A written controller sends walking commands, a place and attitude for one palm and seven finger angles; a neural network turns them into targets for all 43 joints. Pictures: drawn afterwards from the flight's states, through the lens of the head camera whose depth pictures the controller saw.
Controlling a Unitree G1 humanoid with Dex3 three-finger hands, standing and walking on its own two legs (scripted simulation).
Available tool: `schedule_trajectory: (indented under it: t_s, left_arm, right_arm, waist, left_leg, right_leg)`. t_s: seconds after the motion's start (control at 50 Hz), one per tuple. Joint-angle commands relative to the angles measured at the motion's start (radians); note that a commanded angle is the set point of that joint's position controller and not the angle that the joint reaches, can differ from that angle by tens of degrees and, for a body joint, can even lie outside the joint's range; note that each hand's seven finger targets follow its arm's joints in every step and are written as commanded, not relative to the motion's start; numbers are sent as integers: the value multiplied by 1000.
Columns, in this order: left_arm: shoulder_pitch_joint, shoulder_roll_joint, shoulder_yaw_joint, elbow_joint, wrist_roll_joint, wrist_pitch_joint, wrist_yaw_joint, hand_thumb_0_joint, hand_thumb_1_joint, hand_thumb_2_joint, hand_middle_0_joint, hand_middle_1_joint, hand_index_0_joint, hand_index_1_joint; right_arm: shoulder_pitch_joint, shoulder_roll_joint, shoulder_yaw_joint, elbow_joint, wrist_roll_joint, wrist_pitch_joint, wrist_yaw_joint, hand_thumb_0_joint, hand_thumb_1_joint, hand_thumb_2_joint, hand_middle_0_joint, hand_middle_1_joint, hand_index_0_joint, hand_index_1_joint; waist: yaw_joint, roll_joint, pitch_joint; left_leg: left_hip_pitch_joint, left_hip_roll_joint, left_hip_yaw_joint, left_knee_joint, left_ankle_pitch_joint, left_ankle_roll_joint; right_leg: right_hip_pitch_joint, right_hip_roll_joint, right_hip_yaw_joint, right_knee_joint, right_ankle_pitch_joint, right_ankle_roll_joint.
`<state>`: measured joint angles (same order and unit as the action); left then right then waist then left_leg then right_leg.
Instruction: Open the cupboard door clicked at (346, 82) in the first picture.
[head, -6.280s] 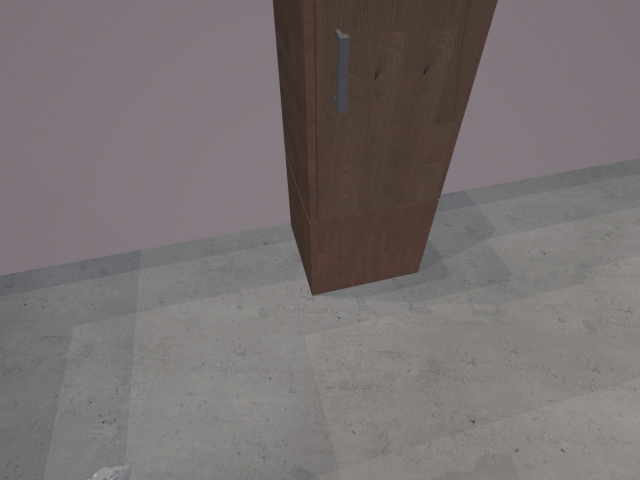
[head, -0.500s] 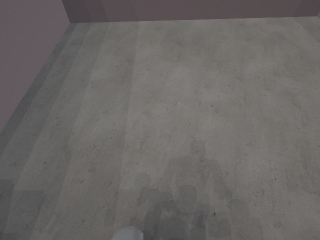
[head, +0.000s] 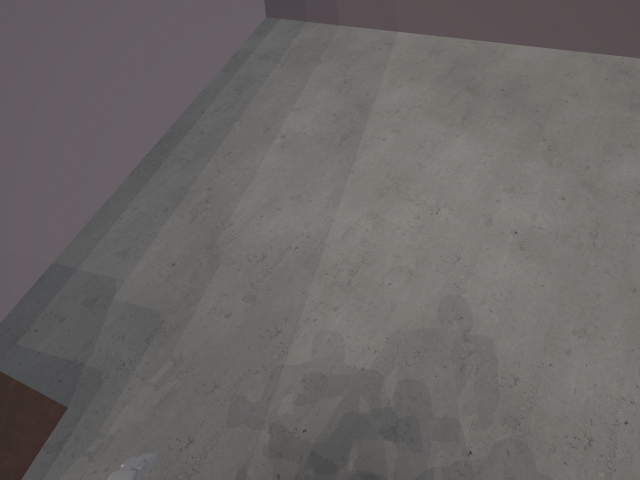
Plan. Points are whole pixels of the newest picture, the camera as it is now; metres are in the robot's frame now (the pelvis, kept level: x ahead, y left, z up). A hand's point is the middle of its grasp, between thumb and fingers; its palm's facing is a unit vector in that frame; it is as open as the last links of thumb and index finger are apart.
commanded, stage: turn to face it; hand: left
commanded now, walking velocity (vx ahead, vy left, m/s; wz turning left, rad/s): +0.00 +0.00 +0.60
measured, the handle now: out of the picture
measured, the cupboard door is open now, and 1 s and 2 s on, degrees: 0 0 0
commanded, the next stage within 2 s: take the last steps up to it in 2.00 s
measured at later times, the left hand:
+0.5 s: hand out of the picture -0.06 +0.22 -0.18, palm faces +0.39 -0.89 -0.23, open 7.4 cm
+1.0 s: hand out of the picture -0.04 +0.23 -0.14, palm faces +0.58 -0.76 -0.29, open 7.4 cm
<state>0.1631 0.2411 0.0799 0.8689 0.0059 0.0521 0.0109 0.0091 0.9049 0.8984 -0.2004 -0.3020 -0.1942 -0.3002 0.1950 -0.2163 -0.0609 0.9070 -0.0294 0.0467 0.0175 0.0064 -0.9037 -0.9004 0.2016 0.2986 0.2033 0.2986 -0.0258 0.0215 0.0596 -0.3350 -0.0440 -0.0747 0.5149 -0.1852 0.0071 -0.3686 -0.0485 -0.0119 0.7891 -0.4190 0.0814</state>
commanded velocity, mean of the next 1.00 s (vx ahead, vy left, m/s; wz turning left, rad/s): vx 0.00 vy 0.00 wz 0.60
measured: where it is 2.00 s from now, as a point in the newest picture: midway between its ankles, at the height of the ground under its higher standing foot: outside the picture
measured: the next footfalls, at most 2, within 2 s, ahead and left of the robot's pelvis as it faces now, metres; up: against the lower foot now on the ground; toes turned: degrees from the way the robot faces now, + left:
right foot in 0.04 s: +0.04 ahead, -0.13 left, +0.00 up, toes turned +0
left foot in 0.48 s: -0.02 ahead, +0.13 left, +0.00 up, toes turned +26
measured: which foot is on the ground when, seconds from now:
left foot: down 0.00-0.04, up 0.06-0.46, down 0.48-0.98, up 1.00-1.00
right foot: up 0.00-0.02, down 0.04-0.48, up 0.50-0.96, down 0.98-1.00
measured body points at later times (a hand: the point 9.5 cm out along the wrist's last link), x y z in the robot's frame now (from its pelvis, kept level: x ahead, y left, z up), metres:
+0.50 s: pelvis -0.03 +0.01 -0.01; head +0.00 +0.04 +0.43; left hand -0.08 +0.27 -0.17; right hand +0.16 -0.21 -0.13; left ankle -0.06 +0.11 -0.74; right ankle +0.00 -0.13 -0.73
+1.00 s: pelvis -0.03 -0.02 +0.00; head +0.00 -0.03 +0.44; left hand -0.07 +0.26 -0.11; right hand +0.15 -0.20 -0.16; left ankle -0.06 +0.11 -0.73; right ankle +0.04 -0.11 -0.74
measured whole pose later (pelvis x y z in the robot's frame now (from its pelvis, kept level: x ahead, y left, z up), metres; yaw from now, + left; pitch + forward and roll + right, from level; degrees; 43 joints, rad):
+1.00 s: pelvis -0.03 -0.02 +0.00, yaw +36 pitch +0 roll +0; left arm 0.13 0.21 0.05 0.83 0.01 0.02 0.02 0.01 0.90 0.90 -0.20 -0.30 -0.20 -0.30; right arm 0.24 -0.23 -0.08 0.92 -0.02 0.06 0.02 0.01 -0.90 -0.90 0.20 0.30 0.20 0.30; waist -0.04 0.05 0.05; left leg -0.37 -0.09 -0.15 0.61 -0.27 -0.01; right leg -0.27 -0.02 -0.02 0.56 -0.29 0.02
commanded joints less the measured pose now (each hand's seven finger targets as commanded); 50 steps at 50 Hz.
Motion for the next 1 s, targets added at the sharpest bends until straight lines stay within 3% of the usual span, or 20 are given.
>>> schedule_trajectory:
  t_s: [0.0, 0.02, 0.04, 0.06, 0.1, 0.14, 0.26, 0.36, 0.42, 0.44, 0.46, 0.48, 0.54, 0.6, 0.8, 0.9, 0.92, 0.94, 0.96, 0.98]
  left_arm:
    - [147, 107, 21, -55, 2, -45, 16, 0, 900, 900, -200, -300, -200, -300]
    - [170, 199, 39, -58, 18, -58, 25, 0, 900, 900, -200, -300, -200, -300]
    - [118, 249, 36, -80, 19, -51, 26, 0, 900, 900, -200, -300, -200, -300]
    - [80, 204, 35, -88, 11, -59, 29, 0, 900, 900, -200, -300, -200, -300]
    - [-14, 141, 14, -100, 12, -56, 27, 0, 900, 900, -200, -300, -200, -300]
    - [-11, 114, 3, -97, 16, -65, 25, 0, 900, 900, -200, -300, -200, -300]
    - [113, 155, 12, -44, 22, -59, 25, 0, 900, 900, -200, -300, -200, -300]
    - [125, 194, 28, -23, 27, -49, 20, 0, 900, 900, -200, -300, -200, -300]
    - [104, 189, 35, -19, 16, -39, 14, 0, 900, 900, -200, -300, -200, -300]
    - [113, 159, 32, -34, 7, -34, 9, 0, 900, 900, -200, -300, -200, -300]
    - [91, 84, 13, -82, 4, -33, 0, 0, 900, 900, -200, -300, -200, -300]
    - [17, 102, 4, -101, 15, -21, 10, 0, 900, 900, -200, -300, -200, -300]
    - [-21, 101, 16, -63, 10, -20, 4, 0, 900, 900, -200, -300, -200, -300]
    - [46, 105, 20, -29, 15, -18, -4, 0, 900, 900, -200, -300, -200, -300]
    - [-42, 90, 8, -88, 7, -23, 9, 0, 900, 900, -200, -300, -200, -300]
    - [47, 87, 7, -83, -3, -38, 17, 0, 900, 900, -200, -300, -200, -300]
    - [91, 100, 12, -74, -4, -44, 20, 0, 900, 900, -200, -300, -200, -300]
    - [130, 159, 24, -69, 7, -53, 26, 0, 900, 900, -200, -300, -200, -300]
    - [117, 246, 37, -81, 22, -57, 30, 0, 900, 900, -200, -300, -200, -300]
    - [81, 231, 31, -96, 11, -54, 32, 0, 900, 900, -200, -300, -200, -300]
  right_arm:
    - [-51, -186, -66, -100, 12, -14, -11, 0, -900, -900, 200, 300, 200, 300]
    - [-21, -111, -56, -115, 21, -14, -5, 0, -900, -900, 200, 300, 200, 300]
    - [-30, -106, -55, -135, 9, -16, -5, 0, -900, -900, 200, 300, 200, 300]
    - [-34, -145, -63, -113, -2, -6, -5, 0, -900, -900, 200, 300, 200, 300]
    - [-11, -128, -65, -75, 2, 8, 7, 0, -900, -900, 200, 300, 200, 300]
    - [12, -109, -55, -53, 3, 11, 15, 0, -900, -900, 200, 300, 200, 300]
    - [-94, -97, -41, -71, 8, 15, 16, 0, -900, -900, 200, 300, 200, 300]
    - [-112, -84, -23, -84, 17, -3, 14, 0, -900, -900, 200, 300, 200, 300]
    - [-13, -118, -31, -69, 15, -20, 9, 0, -900, -900, 200, 300, 200, 300]
    - [50, -200, -51, -58, 10, -31, 7, 0, -900, -900, 200, 300, 200, 300]
    - [108, -313, -80, -54, 9, -35, 0, 0, -900, -900, 200, 300, 200, 300]
    - [171, -322, -79, -22, 14, -29, -7, 0, -900, -900, 200, 300, 200, 300]
    - [13, -233, -52, -63, 5, -32, -29, 0, -900, -900, 200, 300, 200, 300]
    - [-39, -209, -41, -82, 10, -40, -27, 0, -900, -900, 200, 300, 200, 300]
    - [33, -217, -59, -64, 4, -26, -22, 0, -900, -900, 200, 300, 200, 300]
    - [-7, -212, -68, -76, 6, -18, -18, 0, -900, -900, 200, 300, 200, 300]
    - [-16, -195, -65, -85, 11, -16, -16, 0, -900, -900, 200, 300, 200, 300]
    - [-3, -142, -60, -92, 20, -15, -11, 0, -900, -900, 200, 300, 200, 300]
    - [11, -83, -49, -119, 20, -17, -8, 0, -900, -900, 200, 300, 200, 300]
    - [5, -151, -64, -109, 2, -9, -9, 0, -900, -900, 200, 300, 200, 300]
  waist:
    - [67, 58, -141]
    - [74, -216, -149]
    - [65, -318, -109]
    - [52, -316, -87]
    - [-4, -175, 0]
    - [-6, -182, 0]
    - [60, -199, -36]
    - [76, -248, -84]
    - [20, -183, -143]
    - [-16, -9, -189]
    - [-49, 317, -194]
    - [-82, 234, -210]
    - [-21, 174, -81]
    - [17, 113, -88]
    - [-19, 112, -98]
    - [25, 140, -140]
    - [49, 110, -151]
    - [66, -50, -170]
    - [66, -333, -129]
    - [58, -277, -113]
  left_leg:
    - [-79, 153, -262, -29, 63, 75]
    - [-278, 16, -98, 206, -174, -15]
    - [-326, -27, 9, 431, -379, -51]
    - [-295, 22, -39, 557, -355, -43]
    - [-278, 55, -4, 697, -233, -54]
    - [-271, 63, 43, 715, -168, -75]
    - [-234, 83, 113, 519, -228, -95]
    - [-98, 70, 181, 258, -262, -70]
    - [109, 61, 196, -44, -52, -46]
    - [309, 172, 47, -124, 136, 5]
    - [436, 447, -303, -133, 552, 144]
    - [378, 481, -300, -128, 531, 209]
    - [185, 340, -204, -167, 292, 166]
    - [161, 266, -133, -193, 243, 130]
    - [180, 262, -319, -176, 195, 176]
    - [83, 198, -346, -95, 280, 137]
    - [1, 164, -334, -54, 204, 102]
    - [-149, 81, -247, 83, 0, 34]
    - [-332, -67, -17, 331, -345, -53]
    - [-286, -6, -45, 510, -375, -44]
  right_leg:
    - [289, -11, 11, -405, 163, -30]
    - [421, -269, 274, -558, 80, -112]
    - [302, -453, 393, -571, 138, -205]
    - [210, -420, 364, -565, 172, -210]
    - [121, -321, 183, -526, 224, -184]
    - [160, -262, 43, -478, 372, -166]
    - [278, -307, -27, -445, 489, -194]
    - [298, -338, -75, -362, 614, -196]
    - [239, -309, -164, -188, 563, -116]
    - [60, -253, -192, 3, 392, -57]
    - [-242, -114, -186, 219, -223, 21]
    - [-243, -102, -70, 333, -264, 7]
    - [-239, -101, -2, 405, -59, 9]
    - [-178, -82, -6, 357, 41, 14]
    - [-115, -16, 19, 96, -22, 12]
    - [117, 38, 0, -202, 68, -12]
    - [241, 24, 3, -349, 160, -18]
    - [390, -126, 140, -499, 134, -61]
    - [410, -409, 409, -562, 163, -178]
    - [254, -449, 377, -565, 136, -228]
